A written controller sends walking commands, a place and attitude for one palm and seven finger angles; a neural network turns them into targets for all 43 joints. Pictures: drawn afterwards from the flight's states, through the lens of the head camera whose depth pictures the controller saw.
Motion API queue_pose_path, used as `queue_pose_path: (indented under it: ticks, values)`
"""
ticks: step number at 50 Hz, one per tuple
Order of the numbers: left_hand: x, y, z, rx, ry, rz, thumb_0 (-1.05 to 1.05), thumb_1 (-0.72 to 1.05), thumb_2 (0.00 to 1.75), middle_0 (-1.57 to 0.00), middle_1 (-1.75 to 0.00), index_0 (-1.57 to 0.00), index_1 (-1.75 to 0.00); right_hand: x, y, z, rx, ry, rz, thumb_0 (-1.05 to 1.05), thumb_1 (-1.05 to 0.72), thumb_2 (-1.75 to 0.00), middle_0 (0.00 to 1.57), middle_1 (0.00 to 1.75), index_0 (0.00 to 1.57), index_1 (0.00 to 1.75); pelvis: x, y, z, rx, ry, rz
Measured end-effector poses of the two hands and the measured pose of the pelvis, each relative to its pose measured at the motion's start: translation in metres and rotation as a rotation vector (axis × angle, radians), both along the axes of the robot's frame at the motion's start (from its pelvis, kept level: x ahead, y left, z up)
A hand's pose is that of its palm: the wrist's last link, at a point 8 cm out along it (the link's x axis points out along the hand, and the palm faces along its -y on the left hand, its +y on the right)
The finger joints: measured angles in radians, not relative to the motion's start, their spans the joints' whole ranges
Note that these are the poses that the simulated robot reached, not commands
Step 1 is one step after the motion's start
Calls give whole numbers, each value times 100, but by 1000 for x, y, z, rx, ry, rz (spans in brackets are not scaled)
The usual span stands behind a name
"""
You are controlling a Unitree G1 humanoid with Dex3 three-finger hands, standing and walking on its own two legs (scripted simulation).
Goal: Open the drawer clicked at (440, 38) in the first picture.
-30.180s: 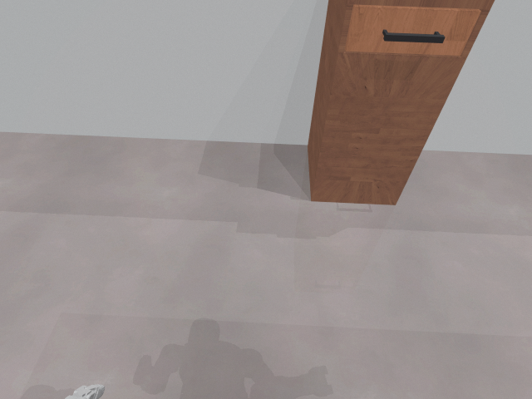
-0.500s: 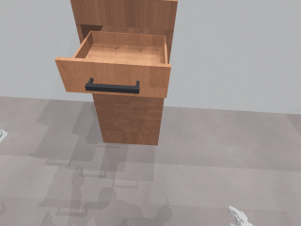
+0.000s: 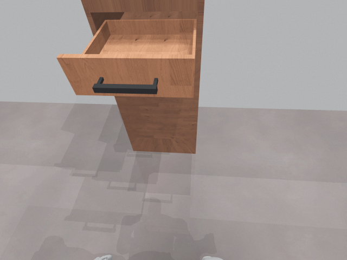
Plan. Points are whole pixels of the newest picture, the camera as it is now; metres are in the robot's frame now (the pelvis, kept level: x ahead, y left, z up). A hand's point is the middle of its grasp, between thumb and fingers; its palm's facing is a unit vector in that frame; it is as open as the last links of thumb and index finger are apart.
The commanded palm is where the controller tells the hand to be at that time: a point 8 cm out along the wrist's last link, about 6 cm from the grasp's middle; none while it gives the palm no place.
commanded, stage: let the arm hang, fingers relaxed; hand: left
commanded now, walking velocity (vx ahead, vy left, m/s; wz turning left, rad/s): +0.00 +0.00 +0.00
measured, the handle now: (126, 84) +0.56 +0.14 +0.10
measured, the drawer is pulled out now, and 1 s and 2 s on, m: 0.30 0.30 0.30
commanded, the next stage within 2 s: look to check the result in 0.82 s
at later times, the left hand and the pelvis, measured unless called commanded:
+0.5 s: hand out of the picture +0.01 +0.16 -0.14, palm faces +0.05 -0.97 -0.23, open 7.4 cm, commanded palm none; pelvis +0.00 -0.02 +0.03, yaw +1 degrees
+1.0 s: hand out of the picture +0.03 +0.16 -0.14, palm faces +0.05 -0.97 -0.22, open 7.4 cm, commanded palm none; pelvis +0.01 -0.02 +0.03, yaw +1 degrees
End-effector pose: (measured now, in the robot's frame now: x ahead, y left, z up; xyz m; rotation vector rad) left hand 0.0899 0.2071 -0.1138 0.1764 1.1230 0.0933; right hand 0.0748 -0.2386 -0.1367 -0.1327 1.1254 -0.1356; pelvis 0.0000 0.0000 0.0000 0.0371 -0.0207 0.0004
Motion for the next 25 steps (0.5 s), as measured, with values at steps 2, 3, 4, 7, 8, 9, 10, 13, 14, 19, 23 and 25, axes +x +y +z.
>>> queue_pose_path:
  ticks: [2, 3, 4, 7, 8, 9, 10, 13, 14, 19, 23, 25]
  values:
    - [-23, 7, -3, 12, 35, 97, -6, 101, 89, -21, -30, -20, -30, -20, -4, -1, -16, 111, 12, 0, -91, -90, 20, 30, 20, 30, -1, -4, 4, -35, 2, 23]
    - [-35, 10, -3, 20, 65, 113, -7, 103, 89, -21, -30, -21, -30, -30, -6, 1, -25, 161, 17, 0, -91, -90, 20, 30, 20, 30, -1, -6, 7, -44, 5, 30]
    - [-45, 14, -4, 28, 97, 126, -7, 103, 89, -21, -30, -21, -30, -39, -7, 3, -32, 203, 18, 0, -91, -90, 20, 30, 20, 30, -1, -7, 9, -50, 9, 35]
    - [-75, 25, -6, 47, 194, 160, -6, 101, 89, -21, -30, -21, -30, -63, -7, 9, -47, 285, 10, 0, -91, -90, 20, 30, 20, 30, 1, -9, 14, -57, 21, 45]
    - [-83, 27, -5, 52, 226, 167, -5, 100, 89, -21, -30, -20, -30, -70, -6, 12, -48, 308, 10, 0, -91, -90, 20, 30, 20, 30, 2, -10, 16, -52, 21, 43]
    - [-91, 28, -3, 57, 255, 170, -4, 99, 89, -21, -30, -20, -30, -75, -5, 14, -45, 327, 9, 0, -91, -90, 20, 30, 19, 30, 2, -11, 19, -47, 22, 40]
    - [-98, 28, -1, 60, 281, 170, -4, 98, 89, -21, -30, -20, -30, -80, -3, 16, -40, 341, 7, 0, -91, -90, 20, 30, 19, 30, 3, -12, 21, -43, 23, 37]
    - [-111, 27, 4, 66, 333, 165, -2, 95, 89, -20, -30, -20, -30, -87, 2, 17, -19, 357, -4, 0, -91, -90, 20, 30, 19, 30, 4, -13, 25, -37, 21, 30]
    - [-113, 26, 6, 67, 343, 161, -1, 94, 89, -20, -30, -20, -30, -88, 4, 16, -11, 357, -8, 0, -91, -90, 20, 30, 19, 30, 4, -14, 26, -36, 19, 28]
    - [-110, 17, 9, 63, 342, 145, 0, 92, 89, -20, -30, -20, -30, -87, 12, 11, 30, 333, -20, 0, -91, -90, 20, 30, 20, 30, 4, -15, 29, -33, 4, 20]
    - [-96, 7, 8, 51, 301, 131, 1, 91, 89, -20, -30, -20, -30, -84, 17, 9, 53, 314, -24, 0, -91, -90, 20, 30, 20, 30, 3, -17, 29, -31, -1, 15]
    - [-88, 2, 7, 42, 278, 124, 1, 91, 89, -20, -30, -20, -30, -84, 18, 8, 59, 307, -28, 0, -91, -90, 20, 30, 20, 30, 4, -18, 29, -32, -1, 13]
